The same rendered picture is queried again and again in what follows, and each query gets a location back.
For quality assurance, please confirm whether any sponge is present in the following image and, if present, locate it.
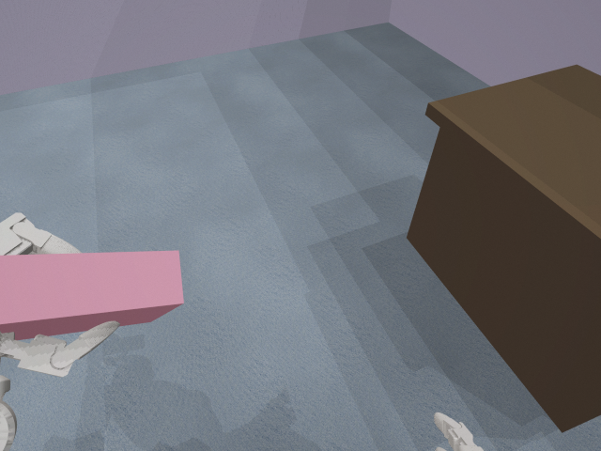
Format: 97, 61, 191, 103
0, 251, 184, 340

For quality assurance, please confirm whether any robot left hand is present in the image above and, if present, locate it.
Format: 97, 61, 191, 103
0, 212, 120, 377

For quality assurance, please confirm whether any robot right hand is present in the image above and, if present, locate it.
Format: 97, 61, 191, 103
434, 412, 484, 451

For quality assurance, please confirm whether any table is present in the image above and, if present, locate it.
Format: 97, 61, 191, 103
407, 65, 601, 433

